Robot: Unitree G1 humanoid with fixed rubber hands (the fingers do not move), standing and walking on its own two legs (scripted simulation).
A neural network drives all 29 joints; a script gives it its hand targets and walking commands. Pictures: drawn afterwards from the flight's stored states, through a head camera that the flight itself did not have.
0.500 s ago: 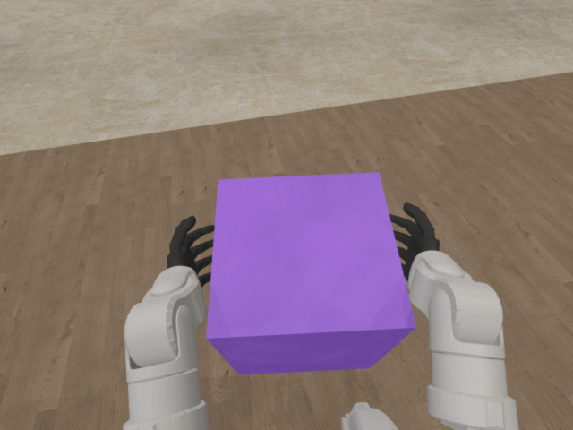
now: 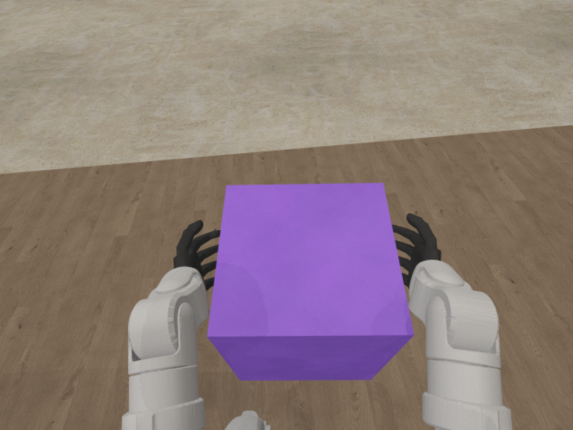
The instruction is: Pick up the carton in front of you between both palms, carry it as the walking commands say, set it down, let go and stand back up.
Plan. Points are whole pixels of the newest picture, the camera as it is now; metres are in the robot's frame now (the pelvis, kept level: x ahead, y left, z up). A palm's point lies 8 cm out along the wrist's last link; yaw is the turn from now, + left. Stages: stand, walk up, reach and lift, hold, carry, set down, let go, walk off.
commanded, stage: carry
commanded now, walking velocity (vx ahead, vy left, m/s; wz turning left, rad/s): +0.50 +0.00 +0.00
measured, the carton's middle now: (304, 291) +0.33 +0.02 +0.00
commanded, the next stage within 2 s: none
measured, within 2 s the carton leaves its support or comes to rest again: neither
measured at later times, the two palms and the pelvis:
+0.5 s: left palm (231, 132) +0.65 +0.17 +0.05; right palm (387, 135) +0.63 -0.13 +0.06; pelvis +0.32 +0.04 -0.03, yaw -2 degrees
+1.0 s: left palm (253, 75) +0.94 +0.16 +0.01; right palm (370, 70) +0.96 -0.14 +0.01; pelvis +0.63 -0.01 -0.06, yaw +0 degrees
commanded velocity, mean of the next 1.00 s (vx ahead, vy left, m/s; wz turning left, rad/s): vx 0.50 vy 0.00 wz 0.00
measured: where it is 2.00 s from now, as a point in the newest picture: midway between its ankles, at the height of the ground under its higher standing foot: (304, 212)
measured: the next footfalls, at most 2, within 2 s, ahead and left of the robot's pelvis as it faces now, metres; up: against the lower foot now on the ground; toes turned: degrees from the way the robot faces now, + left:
left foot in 0.22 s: +0.33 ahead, +0.08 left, -0.03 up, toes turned +2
right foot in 0.76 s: +0.66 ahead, -0.05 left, -0.06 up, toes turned -4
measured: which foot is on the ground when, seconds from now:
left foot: up 0.00-0.20, down 0.22-0.74, up 0.76-1.00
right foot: down 0.00-0.24, up 0.26-0.74, down 0.76-1.00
